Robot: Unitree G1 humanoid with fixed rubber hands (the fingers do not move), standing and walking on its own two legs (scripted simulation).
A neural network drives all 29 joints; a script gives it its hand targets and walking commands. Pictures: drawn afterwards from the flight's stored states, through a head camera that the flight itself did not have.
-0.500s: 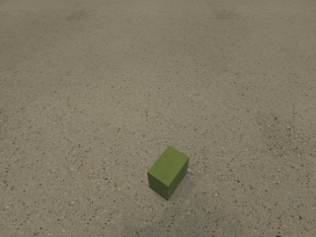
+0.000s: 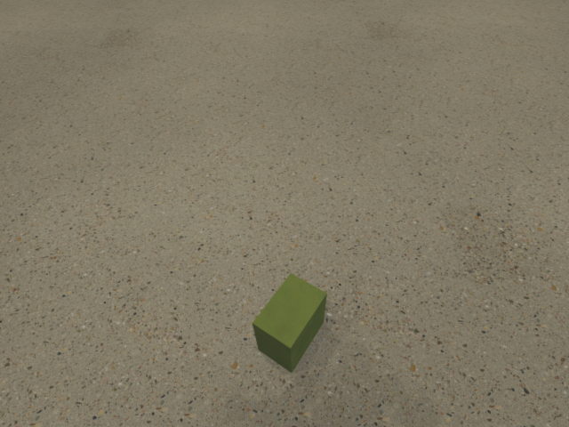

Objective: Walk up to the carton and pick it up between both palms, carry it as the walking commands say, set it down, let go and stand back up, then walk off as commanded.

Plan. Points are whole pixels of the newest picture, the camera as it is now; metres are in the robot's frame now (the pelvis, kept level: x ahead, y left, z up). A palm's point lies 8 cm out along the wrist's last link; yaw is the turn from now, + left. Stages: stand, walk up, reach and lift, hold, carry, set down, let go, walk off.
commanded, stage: walk up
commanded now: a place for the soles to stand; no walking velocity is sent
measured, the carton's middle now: (291, 322) +0.58 +0.03 -0.66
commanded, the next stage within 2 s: none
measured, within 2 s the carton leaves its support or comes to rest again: neither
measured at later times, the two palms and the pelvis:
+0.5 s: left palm out of the picture +0.07 +0.35 -0.10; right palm out of the picture +0.11 -0.30 -0.10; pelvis +0.01 +0.03 +0.00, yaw -5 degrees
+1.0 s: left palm out of the picture +0.14 +0.53 -0.08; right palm out of the picture +0.06 -0.16 -0.13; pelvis +0.04 +0.18 -0.03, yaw -17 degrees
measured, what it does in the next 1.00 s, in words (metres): steps to the left, turning right: left foot, then right foot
